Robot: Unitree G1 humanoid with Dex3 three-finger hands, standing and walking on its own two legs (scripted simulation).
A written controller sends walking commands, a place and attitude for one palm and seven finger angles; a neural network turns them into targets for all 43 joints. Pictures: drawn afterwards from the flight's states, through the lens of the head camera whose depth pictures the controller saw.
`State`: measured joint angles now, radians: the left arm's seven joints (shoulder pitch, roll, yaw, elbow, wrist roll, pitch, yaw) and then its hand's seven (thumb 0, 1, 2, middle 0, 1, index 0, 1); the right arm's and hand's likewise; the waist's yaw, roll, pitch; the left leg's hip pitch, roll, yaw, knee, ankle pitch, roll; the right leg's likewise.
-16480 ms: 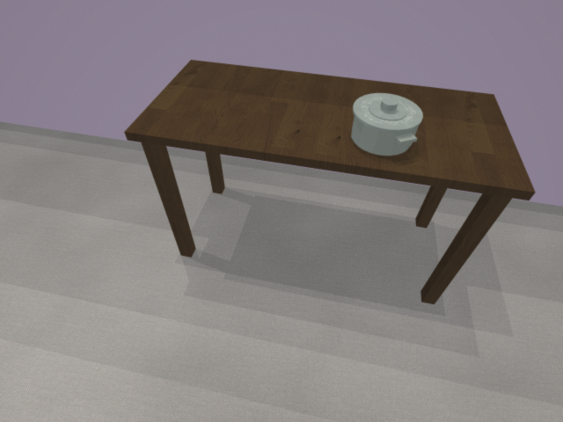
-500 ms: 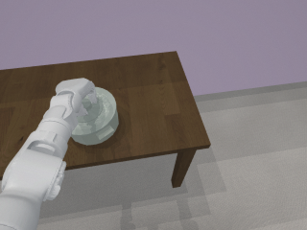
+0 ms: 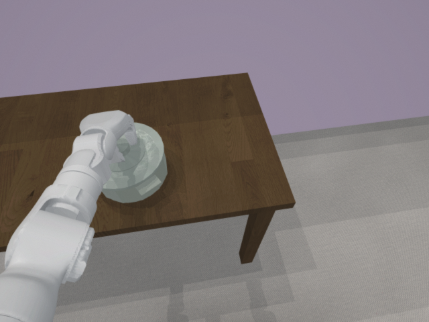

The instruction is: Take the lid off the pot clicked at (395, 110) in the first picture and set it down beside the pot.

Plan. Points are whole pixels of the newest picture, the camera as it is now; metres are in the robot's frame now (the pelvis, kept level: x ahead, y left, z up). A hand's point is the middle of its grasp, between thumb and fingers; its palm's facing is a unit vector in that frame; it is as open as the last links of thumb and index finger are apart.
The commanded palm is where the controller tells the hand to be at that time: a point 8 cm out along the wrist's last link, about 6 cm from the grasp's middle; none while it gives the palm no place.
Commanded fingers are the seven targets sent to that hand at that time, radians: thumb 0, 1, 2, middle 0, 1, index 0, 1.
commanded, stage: close the fingers and squeeze the knob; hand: left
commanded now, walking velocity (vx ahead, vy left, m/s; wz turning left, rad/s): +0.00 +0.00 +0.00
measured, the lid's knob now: (119, 147) +0.49 +0.19 +0.01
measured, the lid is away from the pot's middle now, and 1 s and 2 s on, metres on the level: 0.01 0.00 0.01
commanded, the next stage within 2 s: lift the lid straight up in 0.04 s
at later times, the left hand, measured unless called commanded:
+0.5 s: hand (111, 140) +0.46 +0.19 +0.06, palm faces -0.33 -0.07 -0.94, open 7.0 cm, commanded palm +0.45 +0.19 +0.12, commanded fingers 0.00 0.84 0.68 -0.90 -1.07 -0.88 -1.06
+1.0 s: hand (105, 132) +0.46 +0.19 +0.09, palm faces -0.33 -0.06 -0.94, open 7.0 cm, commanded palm +0.46 +0.19 +0.16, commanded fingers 0.00 0.84 0.68 -0.90 -1.07 -0.88 -1.06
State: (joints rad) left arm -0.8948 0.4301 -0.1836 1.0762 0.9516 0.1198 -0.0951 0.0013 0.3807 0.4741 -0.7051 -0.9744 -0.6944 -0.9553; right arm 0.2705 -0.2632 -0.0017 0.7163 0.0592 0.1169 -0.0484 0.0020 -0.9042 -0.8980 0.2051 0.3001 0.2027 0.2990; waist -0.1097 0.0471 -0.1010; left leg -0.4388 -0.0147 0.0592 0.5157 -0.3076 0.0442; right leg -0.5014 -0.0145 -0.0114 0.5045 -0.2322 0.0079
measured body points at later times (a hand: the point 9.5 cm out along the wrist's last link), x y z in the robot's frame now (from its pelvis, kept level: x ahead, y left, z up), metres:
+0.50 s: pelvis +0.00 +0.00 +0.00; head +0.06 -0.02 +0.45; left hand +0.48 +0.19 +0.11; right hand +0.04 -0.27 -0.14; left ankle -0.04 +0.09 -0.73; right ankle +0.00 -0.13 -0.73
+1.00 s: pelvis +0.00 +0.00 +0.01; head +0.04 -0.02 +0.45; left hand +0.47 +0.19 +0.15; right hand +0.09 -0.26 -0.13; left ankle -0.04 +0.09 -0.73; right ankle +0.00 -0.13 -0.73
